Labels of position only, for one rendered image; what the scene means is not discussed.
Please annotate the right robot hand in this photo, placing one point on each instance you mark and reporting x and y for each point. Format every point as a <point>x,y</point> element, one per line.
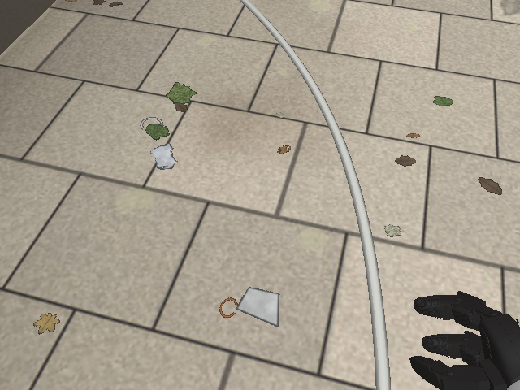
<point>493,358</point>

